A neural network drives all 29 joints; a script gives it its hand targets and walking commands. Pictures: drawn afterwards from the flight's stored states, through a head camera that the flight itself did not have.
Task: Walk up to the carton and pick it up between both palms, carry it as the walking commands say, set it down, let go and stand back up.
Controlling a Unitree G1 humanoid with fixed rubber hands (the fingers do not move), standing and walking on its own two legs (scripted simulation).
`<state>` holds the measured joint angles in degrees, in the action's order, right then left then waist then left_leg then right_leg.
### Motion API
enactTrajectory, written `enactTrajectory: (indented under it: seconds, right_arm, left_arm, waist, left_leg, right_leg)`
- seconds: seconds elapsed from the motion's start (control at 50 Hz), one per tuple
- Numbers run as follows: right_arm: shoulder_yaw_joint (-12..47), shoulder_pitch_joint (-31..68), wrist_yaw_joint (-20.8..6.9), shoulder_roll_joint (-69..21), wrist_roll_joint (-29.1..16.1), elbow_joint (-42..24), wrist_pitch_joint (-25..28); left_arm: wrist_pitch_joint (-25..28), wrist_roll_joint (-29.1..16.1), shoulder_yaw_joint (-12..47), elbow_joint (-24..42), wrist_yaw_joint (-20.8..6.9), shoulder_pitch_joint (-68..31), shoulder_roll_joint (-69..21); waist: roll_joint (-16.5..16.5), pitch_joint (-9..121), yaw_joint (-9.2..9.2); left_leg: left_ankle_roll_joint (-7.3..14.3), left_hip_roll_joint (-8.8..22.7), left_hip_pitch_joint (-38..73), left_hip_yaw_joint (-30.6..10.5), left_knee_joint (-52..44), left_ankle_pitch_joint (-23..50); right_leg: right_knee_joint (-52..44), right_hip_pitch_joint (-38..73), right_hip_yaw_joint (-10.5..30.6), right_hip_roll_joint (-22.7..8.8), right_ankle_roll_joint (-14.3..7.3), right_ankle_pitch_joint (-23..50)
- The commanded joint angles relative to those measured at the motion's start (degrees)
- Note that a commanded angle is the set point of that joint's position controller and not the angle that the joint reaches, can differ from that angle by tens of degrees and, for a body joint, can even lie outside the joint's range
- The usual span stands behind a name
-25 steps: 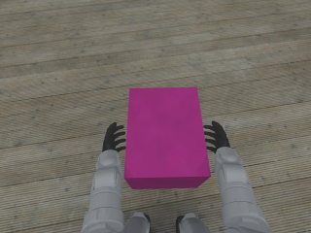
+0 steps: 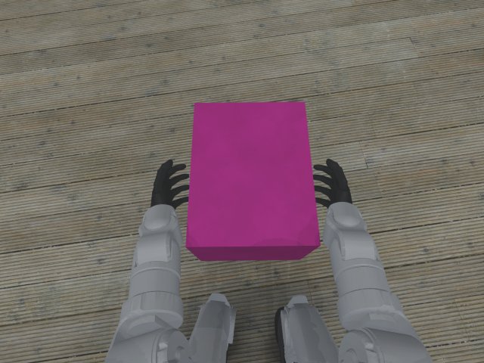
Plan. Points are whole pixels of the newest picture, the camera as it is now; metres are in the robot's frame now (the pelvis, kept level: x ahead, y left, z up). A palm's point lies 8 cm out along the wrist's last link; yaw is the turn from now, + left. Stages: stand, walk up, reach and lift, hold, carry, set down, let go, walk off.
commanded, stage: set down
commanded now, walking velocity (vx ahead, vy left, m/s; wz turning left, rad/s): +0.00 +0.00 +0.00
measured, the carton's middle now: (250, 185) +0.45 +0.03 -0.16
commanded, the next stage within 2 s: none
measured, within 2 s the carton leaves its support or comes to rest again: neither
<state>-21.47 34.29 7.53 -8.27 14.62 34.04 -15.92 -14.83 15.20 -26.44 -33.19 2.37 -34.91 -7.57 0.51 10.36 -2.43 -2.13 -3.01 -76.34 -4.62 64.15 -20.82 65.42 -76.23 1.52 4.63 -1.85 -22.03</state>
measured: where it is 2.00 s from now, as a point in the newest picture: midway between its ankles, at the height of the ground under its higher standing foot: (253, 352)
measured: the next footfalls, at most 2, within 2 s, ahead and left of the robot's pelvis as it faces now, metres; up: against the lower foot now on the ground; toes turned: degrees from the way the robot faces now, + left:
none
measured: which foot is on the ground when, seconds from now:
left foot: down 0.00-1.00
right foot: down 0.00-1.00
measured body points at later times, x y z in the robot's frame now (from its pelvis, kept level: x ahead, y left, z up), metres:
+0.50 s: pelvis -0.02 +0.01 -0.08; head +0.21 +0.01 +0.31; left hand +0.42 +0.18 -0.15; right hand +0.43 -0.12 -0.16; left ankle +0.07 +0.13 -0.63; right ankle +0.06 -0.09 -0.63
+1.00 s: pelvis -0.04 +0.02 -0.15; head +0.24 +0.01 +0.21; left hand +0.45 +0.18 -0.24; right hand +0.46 -0.12 -0.25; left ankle +0.07 +0.13 -0.63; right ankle +0.06 -0.09 -0.63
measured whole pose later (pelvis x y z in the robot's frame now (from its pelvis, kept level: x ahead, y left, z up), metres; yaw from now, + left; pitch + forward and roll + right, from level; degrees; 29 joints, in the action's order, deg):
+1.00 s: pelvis -0.04 +0.02 -0.15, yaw -1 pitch +43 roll +0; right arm -21.8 59.8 6.6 2.6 11.9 45.9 -17.3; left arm -17.0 11.2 -27.6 -40.5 8.3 -57.3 -2.0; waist 0.1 7.3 -2.2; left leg -1.4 -4.7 -112.1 -2.4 96.1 -27.3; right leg 96.9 -111.6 1.5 5.0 0.4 -28.6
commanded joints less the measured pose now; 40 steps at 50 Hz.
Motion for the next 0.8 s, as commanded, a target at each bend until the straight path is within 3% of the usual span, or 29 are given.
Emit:
enactTrajectory:
  seconds: [0.0, 0.06, 0.08, 0.1, 0.14, 0.18, 0.2, 0.24, 0.28, 0.32, 0.34, 0.36, 0.38, 0.4, 0.44, 0.48, 0.5, 0.52, 0.54, 0.58, 0.6, 0.62, 0.64, 0.66, 0.68, 0.7, 0.72, 0.76, 0.78]
  right_arm:
    - [34.64, 40.97, -17.72, -51.41, -8.56, -1.25, 3.89]
    - [32.83, 42.48, -17.41, -50.58, -7.92, 1.99, 3.52]
    - [33.16, 43.48, -17.30, -50.62, -8.16, 2.23, 3.36]
    - [32.73, 44.35, -16.95, -51.17, -8.34, 1.68, 3.25]
    - [32.64, 44.30, -17.17, -51.62, -8.69, 2.94, 3.18]
    - [31.20, 45.55, -17.07, -50.00, -8.63, 3.44, 3.02]
    - [32.06, 47.64, -17.05, -50.87, -9.08, 2.18, 3.01]
    - [31.86, 48.84, -16.97, -50.15, -9.25, 2.38, 2.94]
    - [31.30, 50.65, -17.15, -48.87, -9.56, 2.66, 2.96]
    - [30.48, 51.22, -17.23, -47.68, -9.24, 3.43, 2.97]
    - [29.89, 52.64, -17.24, -47.36, -9.52, 4.09, 3.19]
    - [30.52, 52.99, -17.50, -48.57, -9.88, 3.37, 3.39]
    - [30.11, 52.27, -17.59, -47.40, -9.64, 4.71, 3.31]
    - [30.25, 53.96, -17.49, -47.11, -9.50, 3.51, 3.50]
    - [30.65, 54.97, -17.44, -47.77, -10.51, 3.07, 3.56]
    - [29.78, 56.77, -17.52, -45.92, -10.27, 3.69, 3.46]
    - [29.24, 56.00, -17.49, -46.37, -9.85, 4.96, 3.21]
    - [29.18, 57.38, -17.53, -45.95, -10.25, 5.17, 3.30]
    - [28.39, 56.57, -17.53, -44.71, -9.72, 5.66, 3.23]
    - [28.82, 57.21, -17.73, -45.30, -10.24, 4.97, 3.20]
    - [29.15, 57.48, -17.73, -44.62, -10.14, 4.77, 3.22]
    - [29.32, 59.23, -17.72, -44.58, -10.96, 3.49, 3.22]
    - [28.94, 59.62, -17.67, -43.97, -10.98, 4.61, 2.95]
    - [28.02, 59.77, -17.85, -43.99, -11.13, 5.37, 3.06]
    - [27.84, 59.53, -17.65, -44.00, -10.22, 5.39, 2.96]
    - [27.71, 61.00, -17.85, -42.60, -10.81, 4.80, 3.18]
    - [27.22, 60.39, -17.69, -42.82, -10.19, 6.23, 2.76]
    - [27.83, 63.24, -17.96, -41.99, -11.18, 5.53, 3.04]
    - [26.87, 61.80, -17.92, -41.90, -11.01, 6.03, 2.99]
  left_arm:
    - [1.02, -7.81, 31.14, -4.86, -15.49, -32.38, -54.10]
    - [0.94, -7.93, 31.11, -4.33, -15.51, -37.14, -52.70]
    - [0.59, -7.20, 29.94, -6.56, -15.37, -35.45, -52.79]
    - [0.61, -8.32, 30.44, -5.72, -15.51, -37.65, -52.87]
    - [0.32, -8.16, 30.87, -5.65, -14.98, -37.68, -53.45]
    - [0.14, -8.88, 31.09, -5.42, -14.83, -40.06, -53.56]
    - [-0.14, -8.20, 29.60, -7.63, -14.61, -38.26, -54.58]
    - [-0.09, -9.14, 30.30, -6.17, -14.72, -41.02, -54.13]
    - [-0.32, -8.81, 29.89, -6.73, -14.08, -42.18, -54.00]
    - [-0.53, -8.56, 27.89, -8.95, -13.87, -40.76, -54.61]
    - [-0.52, -9.11, 29.02, -8.43, -13.61, -43.13, -55.17]
    - [-0.14, -9.30, 29.33, -6.17, -13.22, -44.02, -55.41]
    - [-0.27, -9.20, 28.77, -6.74, -12.96, -43.78, -54.65]
    - [-0.17, -8.29, 27.64, -8.61, -12.82, -42.16, -55.01]
    - [0.17, -10.37, 30.03, -4.94, -12.74, -46.67, -53.68]
    - [-0.21, -9.61, 28.28, -7.41, -12.02, -45.83, -53.19]
    - [-0.24, -10.21, 28.79, -6.79, -12.03, -46.89, -53.44]
    - [-0.24, -10.11, 28.93, -6.21, -11.77, -48.76, -52.64]
    - [-0.36, -9.67, 28.28, -7.65, -11.69, -47.79, -52.52]
    - [-0.42, -10.33, 28.99, -6.11, -11.40, -48.80, -53.36]
    - [-0.51, -10.57, 29.64, -6.73, -11.35, -47.65, -53.70]
    - [-0.28, -10.91, 29.74, -4.20, -11.06, -50.83, -52.88]
    - [-0.52, -11.09, 29.31, -5.47, -11.08, -52.06, -52.42]
    - [-0.55, -10.56, 29.19, -6.40, -10.76, -51.80, -52.06]
    - [-0.65, -10.71, 28.86, -6.59, -10.72, -51.32, -52.57]
    - [-0.76, -10.51, 29.17, -7.05, -10.58, -51.51, -52.60]
    - [-0.65, -10.86, 28.97, -6.80, -10.79, -52.15, -52.45]
    - [-0.66, -11.17, 29.44, -5.91, -10.51, -55.20, -51.37]
    - [-0.39, -11.41, 29.50, -5.33, -10.06, -55.62, -51.37]
  waist:
    - [2.42, 43.93, -0.43]
    - [1.72, 44.20, -0.52]
    - [1.98, 43.24, -1.81]
    - [2.83, 45.18, -0.62]
    - [1.68, 47.00, -1.66]
    - [0.52, 47.09, -0.14]
    - [1.59, 46.82, -1.72]
    - [2.50, 48.48, -1.02]
    - [-0.12, 47.11, -1.38]
    - [0.51, 46.36, -1.11]
    - [-0.09, 46.50, -0.01]
    - [0.48, 50.49, -1.11]
    - [-0.63, 49.18, -1.00]
    - [0.85, 49.15, -1.07]
    - [1.92, 54.32, -0.70]
    - [1.71, 49.92, -1.18]
    - [1.71, 50.70, -0.14]
    - [1.37, 50.84, -1.12]
    - [1.97, 48.79, 0.10]
    - [0.63, 53.64, -0.89]
    - [1.11, 54.20, -0.07]
    - [-0.95, 56.00, -1.04]
    - [0.62, 53.60, -0.45]
    - [-0.62, 52.57, -0.64]
    - [1.27, 53.62, 0.18]
    - [-1.30, 54.03, -0.51]
    - [0.56, 53.07, 1.11]
    - [-0.50, 53.78, -0.46]
    - [-1.09, 54.98, 0.53]
  left_leg:
    - [1.88, -5.12, 17.56, 2.03, 0.54, 12.67]
    - [1.39, -5.31, 12.34, 2.87, 2.84, 10.68]
    - [1.61, -5.11, 11.92, 3.10, 3.13, 9.65]
    - [1.79, -5.24, 11.49, 3.42, 4.01, 8.79]
    - [1.21, -5.38, 11.73, 3.70, 5.17, 10.27]
    - [1.19, -5.40, 11.20, 3.24, 5.78, 10.31]
    - [1.39, -5.60, 11.18, 3.76, 6.28, 9.36]
    - [1.33, -5.60, 7.79, 3.94, 7.99, 8.86]
    - [1.16, -5.49, 8.34, 3.53, 8.87, 8.87]
    - [1.13, -5.71, 7.95, 3.40, 9.78, 10.46]
    - [0.93, -5.58, 8.39, 3.35, 10.07, 9.24]
    - [0.70, -5.49, 9.47, 3.44, 10.94, 11.10]
    - [0.57, -5.44, 8.32, 3.55, 11.56, 10.83]
    - [0.86, -5.77, 7.17, 3.65, 12.08, 11.08]
    - [0.79, -5.59, 7.73, 3.83, 13.72, 11.84]
    - [0.99, -5.76, 6.98, 3.24, 13.84, 11.65]
    - [0.66, -5.77, 5.95, 3.59, 14.46, 10.09]
    - [0.65, -5.80, 5.38, 3.89, 14.90, 9.99]
    - [0.66, -5.83, 5.34, 3.30, 15.02, 10.09]
    - [0.43, -5.86, 7.72, 3.76, 16.30, 12.48]
    - [0.27, -5.87, 7.64, 3.33, 17.22, 13.80]
    - [0.25, -5.86, 7.27, 4.40, 17.94, 12.38]
    - [0.50, -5.95, 5.51, 4.07, 18.08, 11.46]
    - [0.40, -5.98, 5.66, 4.05, 18.22, 11.37]
    - [0.48, -5.83, 6.22, 3.55, 18.96, 12.91]
    - [0.35, -6.01, 6.97, 3.65, 19.21, 13.01]
    - [0.43, -5.98, 4.29, 3.71, 19.78, 11.87]
    - [0.20, -5.99, 3.91, 4.01, 20.88, 12.13]
    - [0.10, -6.01, 5.47, 3.79, 21.21, 12.66]
  right_leg:
    - [-3.51, 22.51, 3.21, 2.91, 2.75, 14.37]
    - [-1.12, 20.13, 3.03, 3.31, 2.55, 12.87]
    - [-1.17, 19.69, 3.17, 2.99, 2.65, 11.16]
    - [-0.73, 20.10, 2.91, 3.37, 2.77, 10.41]
    - [0.83, 18.62, 2.74, 3.75, 2.54, 11.31]
    - [2.64, 16.05, 1.89, 3.89, 2.52, 11.51]
    - [2.71, 15.93, 1.66, 4.18, 2.71, 9.65]
    - [4.09, 16.35, 1.95, 4.02, 2.82, 10.01]
    - [6.29, 10.81, 1.22, 4.15, 2.54, 8.99]
    - [7.08, 8.31, 0.81, 4.46, 2.44, 9.69]
    - [7.53, 7.20, 0.39, 4.61, 2.22, 8.28]
    - [8.94, 7.29, 0.22, 5.06, 2.27, 9.91]
    - [9.03, 6.38, 0.62, 4.75, 1.86, 9.55]
    - [9.25, 6.14, 0.29, 5.00, 2.40, 9.71]
    - [11.41, 6.92, -0.32, 5.36, 2.61, 10.92]
    - [12.15, 2.25, -0.74, 5.30, 2.65, 9.36]
    - [12.65, 3.22, -0.77, 5.40, 2.55, 8.38]
    - [13.52, 1.49, -1.00, 5.49, 2.47, 8.14]
    - [14.06, -0.19, -1.69, 5.60, 2.55, 8.03]
    - [15.02, 0.73, -1.30, 5.54, 2.23, 9.43]
    - [16.02, -1.30, -2.13, 5.60, 2.61, 9.87]
    - [16.20, 0.38, -1.05, 5.55, 2.13, 9.16]
    - [16.71, -0.85, -1.70, 5.65, 2.38, 8.84]
    - [17.33, -3.41, -1.81, 5.66, 2.28, 8.40]
    - [17.50, -3.20, -1.90, 5.66, 2.35, 9.32]
    - [18.39, -5.62, -2.13, 5.79, 2.29, 8.42]
    - [18.25, -4.14, -2.19, 5.75, 2.46, 8.50]
    - [19.86, -6.01, -2.01, 5.66, 2.23, 8.47]
    - [20.50, -6.78, -2.49, 5.86, 2.11, 8.11]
